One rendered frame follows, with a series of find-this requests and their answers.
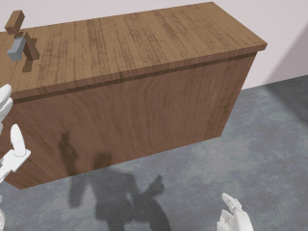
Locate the tap lever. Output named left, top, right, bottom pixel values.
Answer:
left=7, top=36, right=26, bottom=62

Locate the robot left hand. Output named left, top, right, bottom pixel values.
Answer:
left=0, top=84, right=31, bottom=184

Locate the robot right hand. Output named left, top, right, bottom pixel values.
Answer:
left=217, top=193, right=254, bottom=231

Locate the counter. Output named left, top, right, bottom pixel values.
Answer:
left=0, top=1, right=268, bottom=190

